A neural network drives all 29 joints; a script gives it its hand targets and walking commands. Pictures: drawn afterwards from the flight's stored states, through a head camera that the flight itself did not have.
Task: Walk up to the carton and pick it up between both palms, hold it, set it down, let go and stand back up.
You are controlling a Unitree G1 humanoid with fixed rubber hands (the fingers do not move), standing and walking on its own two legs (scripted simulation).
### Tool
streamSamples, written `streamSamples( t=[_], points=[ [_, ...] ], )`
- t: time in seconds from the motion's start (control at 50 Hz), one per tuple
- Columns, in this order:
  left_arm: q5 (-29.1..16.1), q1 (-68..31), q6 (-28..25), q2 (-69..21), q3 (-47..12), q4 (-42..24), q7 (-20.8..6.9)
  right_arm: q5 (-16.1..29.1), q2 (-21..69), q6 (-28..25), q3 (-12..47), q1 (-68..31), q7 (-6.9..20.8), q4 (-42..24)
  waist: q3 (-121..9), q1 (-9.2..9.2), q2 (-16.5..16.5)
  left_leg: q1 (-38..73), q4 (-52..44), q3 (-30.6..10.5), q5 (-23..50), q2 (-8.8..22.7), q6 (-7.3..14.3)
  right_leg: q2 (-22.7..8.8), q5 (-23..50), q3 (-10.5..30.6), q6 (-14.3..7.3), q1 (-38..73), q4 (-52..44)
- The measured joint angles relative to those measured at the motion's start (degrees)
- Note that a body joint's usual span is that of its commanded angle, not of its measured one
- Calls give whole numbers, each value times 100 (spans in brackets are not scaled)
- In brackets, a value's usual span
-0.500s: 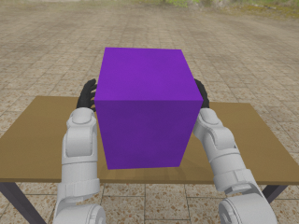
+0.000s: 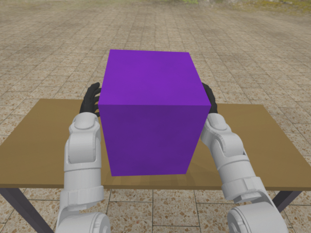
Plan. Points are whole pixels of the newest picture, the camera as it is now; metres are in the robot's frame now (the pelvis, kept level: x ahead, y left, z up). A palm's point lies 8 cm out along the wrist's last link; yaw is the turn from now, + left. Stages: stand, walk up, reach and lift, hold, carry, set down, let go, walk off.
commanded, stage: hold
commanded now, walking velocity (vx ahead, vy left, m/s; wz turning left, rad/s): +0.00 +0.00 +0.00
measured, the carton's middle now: (149, 114) +0.38 +0.00 +0.17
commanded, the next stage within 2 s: none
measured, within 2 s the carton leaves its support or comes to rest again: neither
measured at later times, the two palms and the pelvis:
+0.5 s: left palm (85, 114) +0.36 +0.16 +0.20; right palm (204, 110) +0.36 -0.13 +0.20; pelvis +0.00 +0.01 +0.00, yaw +0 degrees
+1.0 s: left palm (86, 114) +0.36 +0.16 +0.20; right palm (204, 110) +0.36 -0.13 +0.20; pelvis +0.00 +0.00 +0.00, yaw +0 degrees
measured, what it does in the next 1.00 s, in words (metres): stands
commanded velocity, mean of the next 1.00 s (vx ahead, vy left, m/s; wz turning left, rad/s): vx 0.00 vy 0.00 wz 0.00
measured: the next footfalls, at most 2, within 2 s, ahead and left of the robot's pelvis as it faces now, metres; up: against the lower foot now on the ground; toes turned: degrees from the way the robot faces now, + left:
none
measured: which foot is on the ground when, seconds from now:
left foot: down 0.00-1.00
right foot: down 0.00-1.00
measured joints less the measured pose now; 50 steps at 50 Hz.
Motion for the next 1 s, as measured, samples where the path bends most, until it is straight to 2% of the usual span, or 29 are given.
streamSamples(
  t=[0.12,0.3,0.46,0.62,1.0],
  points=[
    [-30,-105,-59,70,53,229,-24,-56,32,63,-75,-182,-5,175,-17,65,-29,-52,9,9,19,-14,9,-14,-4,7,4,-76,57],
    [-56,-224,-68,157,29,335,0,-90,81,35,-214,-354,32,321,-69,42,-50,-147,63,-33,11,-52,33,-47,1,-35,33,-120,48],
    [-6,-158,-48,103,-42,251,53,3,12,7,-150,-274,43,271,-37,-19,-43,-128,124,-24,-42,-53,54,-47,3,-26,55,-57,8],
    [13,-96,-31,36,-64,176,92,75,-61,1,-72,-205,48,219,-23,-2,-19,-99,133,22,-65,-32,53,-27,2,22,51,-46,14],
    [-57,-163,-78,84,24,328,66,-45,6,46,-138,-308,40,314,-55,19,-6,-94,58,-32,-1,-37,27,-26,1,-27,22,-61,23]
  ],
)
